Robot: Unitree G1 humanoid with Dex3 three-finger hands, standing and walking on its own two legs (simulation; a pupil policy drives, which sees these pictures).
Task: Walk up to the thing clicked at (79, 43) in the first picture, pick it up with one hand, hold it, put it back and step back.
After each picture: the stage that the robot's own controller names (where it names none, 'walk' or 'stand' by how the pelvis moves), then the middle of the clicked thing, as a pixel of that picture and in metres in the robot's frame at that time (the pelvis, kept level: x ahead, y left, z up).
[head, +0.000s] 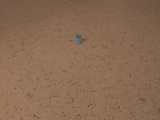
stand; (78, 39) +1.46 +0.07 -0.72
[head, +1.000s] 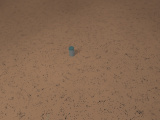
walk; (71, 51) +1.34 +0.28 -0.71
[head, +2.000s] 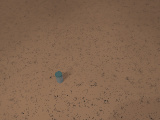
walk; (59, 77) +0.82 +0.30 -0.71
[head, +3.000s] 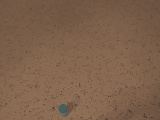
walk; (63, 110) +0.48 +0.21 -0.70
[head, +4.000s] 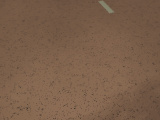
stand; out of the picture +0.32 +0.17 -0.71
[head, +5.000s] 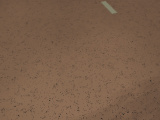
stand; out of the picture +0.31 +0.17 -0.72
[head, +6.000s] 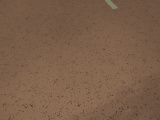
stand; out of the picture +0.32 +0.16 -0.72
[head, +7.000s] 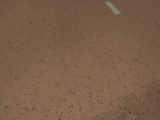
stand; out of the picture +0.32 +0.17 -0.72
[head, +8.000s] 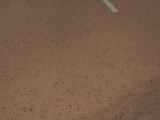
stand; out of the picture +0.30 +0.17 -0.72
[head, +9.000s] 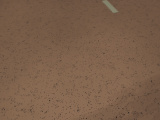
stand; out of the picture +0.30 +0.17 -0.72
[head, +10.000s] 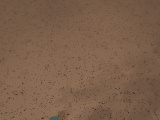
go down; out of the picture +0.32 +0.18 -0.69
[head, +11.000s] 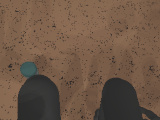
go down; (30, 71) +0.37 +0.23 -0.29
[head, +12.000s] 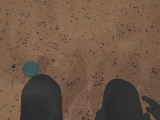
close in; (32, 71) +0.38 +0.24 -0.29
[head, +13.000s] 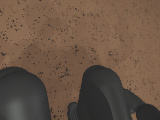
close in; out of the picture +0.34 +0.27 -0.21
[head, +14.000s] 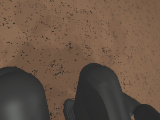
close; out of the picture +0.35 +0.27 -0.21
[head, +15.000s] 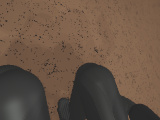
lift; out of the picture +0.34 +0.27 -0.22
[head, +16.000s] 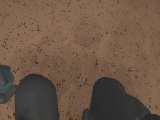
lift; (0, 84) +0.29 +0.27 -0.12
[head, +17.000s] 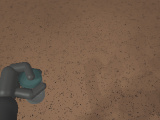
lift; (33, 87) +0.32 +0.18 +0.03
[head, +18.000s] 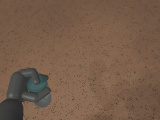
hold; (40, 91) +0.31 +0.17 -0.01
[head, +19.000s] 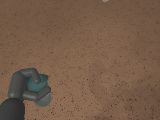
hold; (40, 91) +0.32 +0.17 -0.01
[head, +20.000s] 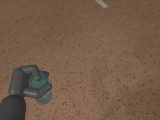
crouch; (40, 88) +0.33 +0.16 +0.02
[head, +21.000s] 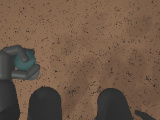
crouch; (28, 66) +0.38 +0.20 -0.10
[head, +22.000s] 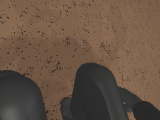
lower; out of the picture +0.37 +0.32 -0.22
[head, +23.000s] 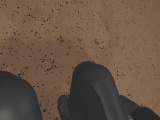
lower; out of the picture +0.38 +0.29 -0.22
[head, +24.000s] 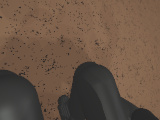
lower; out of the picture +0.37 +0.29 -0.22
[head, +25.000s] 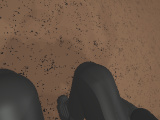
lower; out of the picture +0.37 +0.29 -0.22
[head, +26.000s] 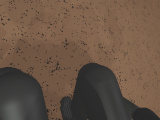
loosen; out of the picture +0.34 +0.26 -0.22
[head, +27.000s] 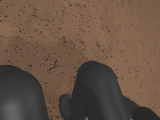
withdraw; out of the picture +0.34 +0.25 -0.22
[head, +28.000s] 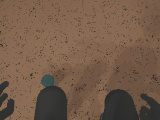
walk; (49, 82) +0.37 +0.21 -0.41
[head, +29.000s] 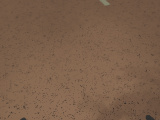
stand; out of the picture +0.30 +0.16 -0.66
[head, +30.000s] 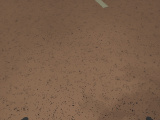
stand; out of the picture +0.31 +0.18 -0.67
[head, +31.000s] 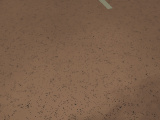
stand; out of the picture +0.31 +0.17 -0.70
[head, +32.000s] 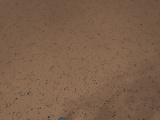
walk; out of the picture +0.34 +0.15 -0.71
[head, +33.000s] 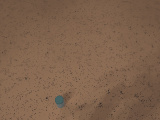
walk; (59, 102) +0.47 +0.20 -0.69
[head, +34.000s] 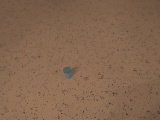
walk; (67, 73) +0.79 +0.22 -0.71
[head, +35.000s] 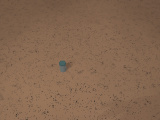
stand; (62, 66) +0.94 +0.20 -0.71
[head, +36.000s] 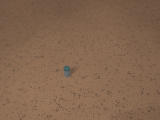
stand; (67, 71) +0.95 +0.20 -0.72
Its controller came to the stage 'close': yes
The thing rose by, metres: 0.70
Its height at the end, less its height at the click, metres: +0.00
